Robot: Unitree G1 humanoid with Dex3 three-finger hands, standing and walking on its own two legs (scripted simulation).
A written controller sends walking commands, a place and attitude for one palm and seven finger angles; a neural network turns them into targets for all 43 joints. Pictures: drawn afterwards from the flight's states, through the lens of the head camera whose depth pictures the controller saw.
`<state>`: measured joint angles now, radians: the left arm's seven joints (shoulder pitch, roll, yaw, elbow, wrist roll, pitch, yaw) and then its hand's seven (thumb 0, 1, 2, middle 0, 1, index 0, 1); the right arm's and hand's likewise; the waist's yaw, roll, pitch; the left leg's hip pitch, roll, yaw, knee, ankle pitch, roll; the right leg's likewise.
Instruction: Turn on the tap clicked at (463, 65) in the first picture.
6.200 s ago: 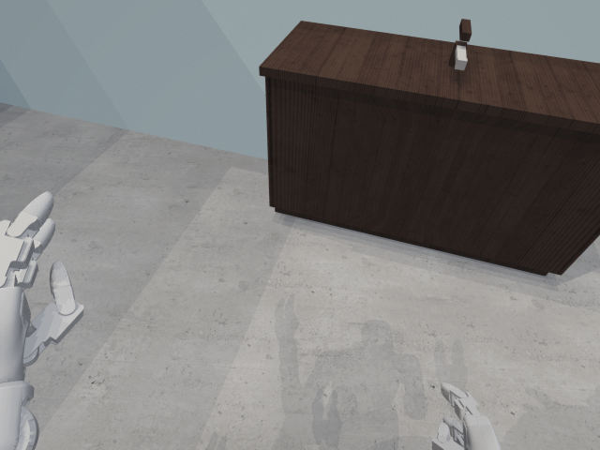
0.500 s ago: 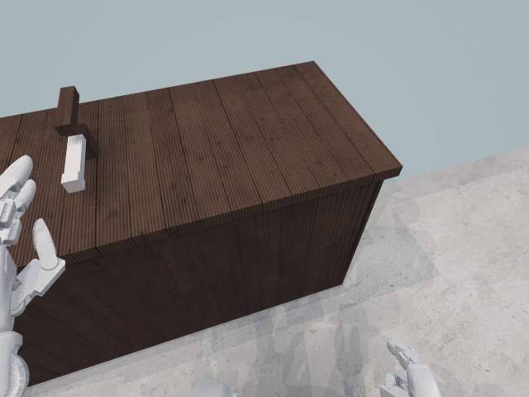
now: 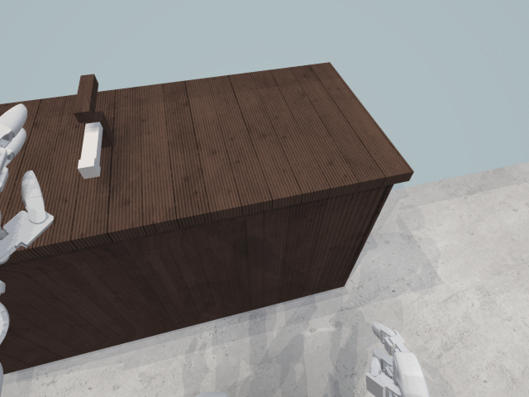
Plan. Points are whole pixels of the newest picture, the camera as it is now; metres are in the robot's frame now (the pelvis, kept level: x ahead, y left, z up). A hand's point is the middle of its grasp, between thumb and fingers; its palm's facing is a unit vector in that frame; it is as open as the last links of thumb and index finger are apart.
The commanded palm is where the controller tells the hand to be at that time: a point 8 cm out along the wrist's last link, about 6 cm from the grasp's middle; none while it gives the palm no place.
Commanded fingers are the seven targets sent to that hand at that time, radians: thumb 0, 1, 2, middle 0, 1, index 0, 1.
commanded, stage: come to a stop and stand still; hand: left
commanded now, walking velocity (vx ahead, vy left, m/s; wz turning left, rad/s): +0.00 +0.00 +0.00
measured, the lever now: (89, 168) +0.45 +0.40 +0.04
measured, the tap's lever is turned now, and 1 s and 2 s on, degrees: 0 0 0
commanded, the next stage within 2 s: look again from close up in 1.22 s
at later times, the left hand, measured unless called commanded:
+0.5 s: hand (45, 237) +0.23 +0.28 +0.17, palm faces +0.36 -0.86 -0.35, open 7.4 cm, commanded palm +0.17 +0.31 +0.18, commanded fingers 0.00 0.90 0.90 -0.20 -0.30 -0.20 -0.30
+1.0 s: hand (56, 216) +0.26 +0.29 +0.16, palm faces +0.37 -0.86 -0.36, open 7.4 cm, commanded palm +0.20 +0.32 +0.18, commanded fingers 0.00 0.90 0.90 -0.20 -0.30 -0.20 -0.30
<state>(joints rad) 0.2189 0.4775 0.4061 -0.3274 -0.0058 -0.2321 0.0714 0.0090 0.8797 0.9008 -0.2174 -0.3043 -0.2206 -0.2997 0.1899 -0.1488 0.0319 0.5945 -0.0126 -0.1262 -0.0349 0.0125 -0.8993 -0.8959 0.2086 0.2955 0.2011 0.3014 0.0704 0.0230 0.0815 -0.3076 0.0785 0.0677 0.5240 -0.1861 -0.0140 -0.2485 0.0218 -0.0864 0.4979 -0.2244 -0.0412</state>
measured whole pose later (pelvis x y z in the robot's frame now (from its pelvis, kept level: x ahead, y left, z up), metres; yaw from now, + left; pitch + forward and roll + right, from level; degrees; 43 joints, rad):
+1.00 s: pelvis +0.04 +0.04 +0.01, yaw -1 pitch +0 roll -1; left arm 0.40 0.36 0.33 -0.43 -0.04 -0.18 0.10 0.01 0.89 0.90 -0.21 -0.30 -0.21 -0.30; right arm 0.17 -0.19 0.04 0.57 -0.01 -0.10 -0.03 0.01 -0.90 -0.90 0.21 0.30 0.20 0.30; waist 0.03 -0.02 0.04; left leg -0.22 -0.03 0.02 0.40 -0.18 0.05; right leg -0.15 -0.01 -0.01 0.34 -0.19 0.02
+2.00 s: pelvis +0.02 +0.02 +0.00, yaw -1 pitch -3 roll +0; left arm 0.39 0.32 0.25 -0.39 -0.05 0.01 0.09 0.01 0.89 0.90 -0.21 -0.30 -0.21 -0.30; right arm 0.17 -0.22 0.05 0.62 -0.02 -0.15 -0.02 0.02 -0.90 -0.90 0.21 0.30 0.20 0.30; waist 0.02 0.01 0.00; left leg -0.25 -0.02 0.02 0.53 -0.22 0.02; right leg -0.22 0.00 -0.01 0.55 -0.28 -0.01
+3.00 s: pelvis +0.03 +0.00 -0.01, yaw +2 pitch -1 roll +0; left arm 0.48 0.22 0.24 -0.41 -0.17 -0.01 0.16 0.01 0.89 0.90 -0.21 -0.30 -0.21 -0.30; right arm 0.19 -0.21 0.05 0.68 -0.02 -0.26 -0.09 0.02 -0.90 -0.90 0.21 0.30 0.20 0.30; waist 0.07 0.05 -0.05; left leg -0.34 -0.01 -0.04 0.65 -0.29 0.00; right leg -0.28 0.01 -0.07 0.65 -0.35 -0.04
